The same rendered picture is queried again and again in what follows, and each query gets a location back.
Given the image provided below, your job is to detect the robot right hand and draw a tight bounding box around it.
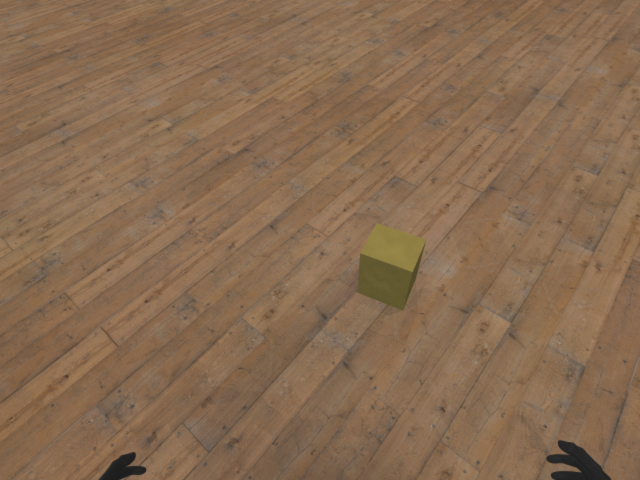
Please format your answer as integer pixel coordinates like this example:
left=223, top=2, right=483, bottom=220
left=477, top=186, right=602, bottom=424
left=546, top=440, right=611, bottom=480

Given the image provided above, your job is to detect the robot left hand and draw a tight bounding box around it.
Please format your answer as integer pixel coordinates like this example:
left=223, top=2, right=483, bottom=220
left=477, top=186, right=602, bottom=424
left=99, top=452, right=146, bottom=480

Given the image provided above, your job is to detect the carton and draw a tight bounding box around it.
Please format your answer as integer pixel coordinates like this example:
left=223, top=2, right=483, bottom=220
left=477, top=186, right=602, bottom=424
left=357, top=223, right=426, bottom=310

